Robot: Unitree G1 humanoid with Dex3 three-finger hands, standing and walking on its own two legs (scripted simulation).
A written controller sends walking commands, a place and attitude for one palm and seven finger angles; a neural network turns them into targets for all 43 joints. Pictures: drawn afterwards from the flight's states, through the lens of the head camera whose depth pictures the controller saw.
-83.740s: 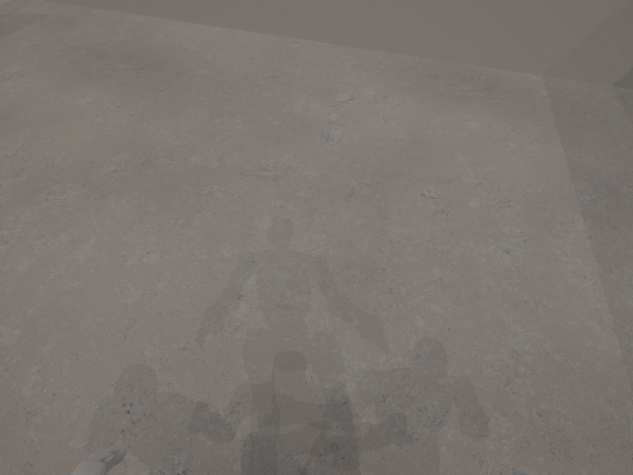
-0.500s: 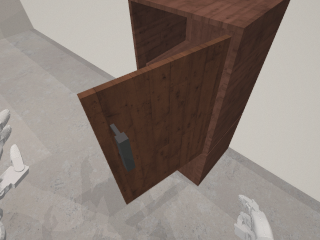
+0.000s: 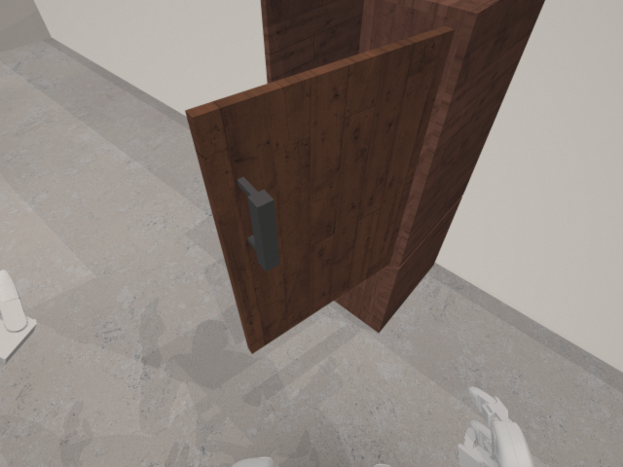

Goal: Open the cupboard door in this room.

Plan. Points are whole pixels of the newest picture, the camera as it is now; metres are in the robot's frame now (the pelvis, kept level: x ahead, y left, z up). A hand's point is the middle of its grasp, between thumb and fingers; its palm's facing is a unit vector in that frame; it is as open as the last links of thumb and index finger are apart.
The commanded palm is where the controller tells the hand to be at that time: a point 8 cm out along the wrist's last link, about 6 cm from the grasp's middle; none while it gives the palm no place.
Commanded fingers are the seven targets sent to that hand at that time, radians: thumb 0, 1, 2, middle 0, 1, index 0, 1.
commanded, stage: step back with the hand held close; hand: left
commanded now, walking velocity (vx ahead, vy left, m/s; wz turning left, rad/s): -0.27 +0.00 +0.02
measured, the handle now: (257, 224) +0.41 +0.11 +0.09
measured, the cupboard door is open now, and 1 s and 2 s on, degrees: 77 77 77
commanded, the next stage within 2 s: stop stepping back and stand still in 0.36 s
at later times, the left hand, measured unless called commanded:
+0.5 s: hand out of the picture +0.08 +0.23 +0.18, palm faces +0.42 -0.80 -0.43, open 7.5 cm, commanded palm +0.02 +0.27 +0.20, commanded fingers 0.00 0.90 0.90 -0.20 -0.30 -0.20 -0.30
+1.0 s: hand out of the picture -0.05 +0.19 +0.19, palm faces +0.40 -0.77 -0.49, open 7.5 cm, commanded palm -0.09 +0.23 +0.20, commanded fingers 0.00 0.90 0.90 -0.20 -0.30 -0.20 -0.30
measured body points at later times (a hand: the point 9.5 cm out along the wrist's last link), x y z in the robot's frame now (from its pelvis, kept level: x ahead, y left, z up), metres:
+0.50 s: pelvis -0.14 -0.03 +0.00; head -0.10 -0.01 +0.45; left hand +0.05 +0.27 +0.20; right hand +0.05 -0.24 -0.08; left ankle +0.06 +0.09 -0.71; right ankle -0.26 -0.12 -0.72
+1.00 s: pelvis -0.25 -0.06 +0.02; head -0.26 -0.06 +0.47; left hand -0.07 +0.23 +0.21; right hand -0.12 -0.30 -0.08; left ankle -0.19 +0.07 -0.63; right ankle -0.21 -0.11 -0.72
